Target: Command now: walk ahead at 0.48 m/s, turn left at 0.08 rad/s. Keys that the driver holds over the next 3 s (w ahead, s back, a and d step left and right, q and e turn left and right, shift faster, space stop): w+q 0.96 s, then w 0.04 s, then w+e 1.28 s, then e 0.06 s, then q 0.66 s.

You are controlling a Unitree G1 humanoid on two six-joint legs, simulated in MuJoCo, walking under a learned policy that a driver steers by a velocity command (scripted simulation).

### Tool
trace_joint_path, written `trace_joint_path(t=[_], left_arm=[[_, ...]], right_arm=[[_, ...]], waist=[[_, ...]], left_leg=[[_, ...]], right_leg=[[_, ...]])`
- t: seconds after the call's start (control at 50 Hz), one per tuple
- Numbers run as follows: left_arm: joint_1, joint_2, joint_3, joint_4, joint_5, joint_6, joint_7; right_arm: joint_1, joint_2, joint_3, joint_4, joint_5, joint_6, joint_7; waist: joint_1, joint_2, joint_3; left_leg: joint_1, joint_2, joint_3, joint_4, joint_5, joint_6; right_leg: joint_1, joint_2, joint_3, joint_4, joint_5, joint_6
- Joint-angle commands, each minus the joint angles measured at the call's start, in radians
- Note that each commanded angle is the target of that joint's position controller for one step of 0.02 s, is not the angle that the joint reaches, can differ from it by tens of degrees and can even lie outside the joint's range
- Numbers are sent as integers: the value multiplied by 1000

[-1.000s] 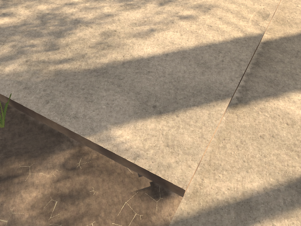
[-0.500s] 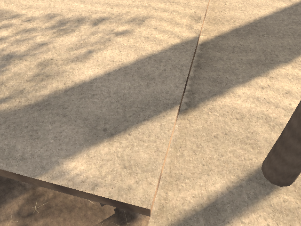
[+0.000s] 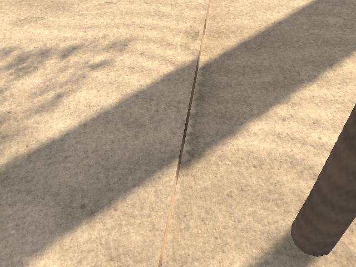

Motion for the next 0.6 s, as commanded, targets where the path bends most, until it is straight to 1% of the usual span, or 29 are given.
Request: trace_joint_path(t=[0.02,0.04,0.06,0.08,0.1,0.12,0.14,0.16,0.18,0.2,0.22,0.24,0.26,0.28,0.3,0.32,0.34,0.36,0.38,0.42,0.44,0.46,0.48,0.5,0.52,0.54,0.56,0.58,0.6], left_arm=[[145,138,47,2,-18,-5,1],[186,134,44,28,-20,11,3],[195,156,48,41,-20,27,9],[190,192,57,47,-11,37,18],[154,207,58,41,-2,45,27],[132,217,58,37,2,48,36],[107,204,52,45,5,48,44],[39,210,53,30,2,37,43],[5,148,31,-7,36,5,34],[104,52,3,-19,47,-29,13],[-10,159,22,-22,-1,-59,1],[-86,170,27,-50,-32,-74,-7],[-121,157,21,-72,-25,-83,-7],[-137,120,9,-83,59,-38,-6],[-87,100,1,-87,72,-7,-12],[-60,86,-3,-94,67,12,-19],[-66,85,-6,-109,55,19,-25],[-86,78,-11,-123,44,21,-31],[-93,75,-14,-120,43,16,-38],[-123,94,-5,-120,31,12,-34],[-129,112,3,-112,28,13,-25],[-125,122,10,-116,29,11,-18],[-94,129,18,-109,33,8,-13],[2,141,30,-79,40,0,-6],[122,187,48,-50,58,-13,3],[209,288,66,-59,80,-17,15],[131,327,81,-59,53,3,8],[31,223,61,-84,50,13,4],[-60,135,35,-100,47,20,1]], right_arm=[[-202,-86,-14,-121,12,-8,6],[-264,-54,-6,-150,10,-11,12],[-290,-23,5,-165,8,-16,21],[-278,-21,3,-168,9,-20,24],[-236,-26,-1,-160,16,-19,25],[-176,-46,-11,-146,19,-15,24],[-44,-86,-31,-110,19,-17,22],[128,-125,-50,-67,17,-16,13],[306,-200,-68,-23,9,-5,-5],[316,-250,-81,-9,17,0,-5],[306,-156,-68,-19,32,17,-22],[256,-130,-59,-28,21,25,-31],[211,-122,-56,-41,14,33,-34],[212,-121,-47,13,-49,47,-42],[174,-121,-46,-1,-45,49,-43],[134,-127,-47,-13,-38,48,-35],[106,-143,-53,-18,-32,44,-31],[85,-149,-57,-19,-26,40,-26],[70,-147,-62,-19,-28,40,-18],[115,-152,-72,-8,-24,38,-7],[144,-142,-70,0,-22,38,-4],[157,-144,-72,1,-19,39,-4],[156,-151,-75,-1,-18,42,-5],[144,-156,-76,-5,-21,42,-16],[147,-121,-68,-11,-20,38,-17],[187,-16,-43,-55,-8,35,-25],[300,-30,-40,-68,-6,48,-33],[306,-66,-47,-23,-22,67,-41],[276,-68,-42,-6,-42,76,-25]], waist=[[99,-51,35],[118,-59,29],[125,-90,10],[115,-119,-16],[76,-162,-63],[33,-198,-114],[-46,-217,-190],[-147,-202,-248],[-204,-51,-349],[-127,195,-403],[-201,30,-309],[-185,26,-189],[-155,-29,-111],[-93,-81,1],[-44,-42,14],[-15,-12,14],[-3,33,29],[2,78,37],[-3,107,12],[-38,109,-19],[-51,103,-31],[-48,88,-34],[-27,69,-37],[38,35,-58],[101,-74,-118],[102,-334,-208],[1,-464,-233],[-24,-271,-131],[-38,-182,-68]], left_leg=[[-117,-41,31,-103,-73,43],[-220,-66,50,-145,-161,54],[-252,-79,61,-182,-208,59],[-200,-108,72,-202,-250,70],[-68,-139,102,-218,-287,82],[88,-172,126,-231,-288,98],[280,-169,107,-289,-181,138],[574,-114,28,-352,-29,197],[940,84,-202,-288,101,273],[1236,324,-614,-250,160,461],[1153,280,-530,-296,98,431],[1042,223,-411,-334,99,384],[922,174,-363,-376,114,351],[713,145,-321,-410,212,322],[576,97,-269,-447,235,313],[481,67,-223,-467,229,306],[399,38,-197,-490,205,302],[335,7,-172,-503,165,281],[320,-9,-165,-501,140,254],[351,2,-202,-468,96,211],[379,15,-224,-444,64,199],[386,30,-256,-416,25,185],[382,35,-284,-369,-7,169],[348,0,-287,-249,-13,146],[308,-85,-214,-3,-57,118],[174,-207,-80,339,-445,85],[57,-204,-53,526,-617,85],[26,-124,-60,632,-546,93],[8,-88,-45,652,-444,86]], right_leg=[[167,-240,120,-44,430,-59],[323,-257,134,9,551,-41],[407,-282,138,51,649,-35],[410,-293,120,95,803,-24],[355,-289,87,141,1001,-18],[293,-284,65,200,1203,-18],[244,-275,37,307,1306,-13],[54,-256,10,471,1214,10],[-265,-185,-21,749,615,39],[-711,-37,-14,1041,-326,113],[-806,-106,52,1098,-286,115],[-848,-146,42,1060,-210,122],[-836,-166,16,983,-170,127],[-744,-179,-8,901,-141,137],[-635,-161,-46,861,-157,156],[-567,-155,-68,788,-161,166],[-512,-150,-88,694,-132,172],[-443,-149,-98,596,-57,171],[-383,-138,-104,507,43,158],[-318,-120,-100,420,175,145],[-300,-122,-88,413,167,133],[-269,-121,-83,393,157,123],[-211,-116,-80,363,146,113],[-82,-98,-77,312,113,105],[48,-158,-23,247,21,94],[157,-443,336,64,-245,60],[110,-534,708,-108,-371,10],[26,-511,623,-102,-551,-10],[-54,-470,478,-67,-463,-29]])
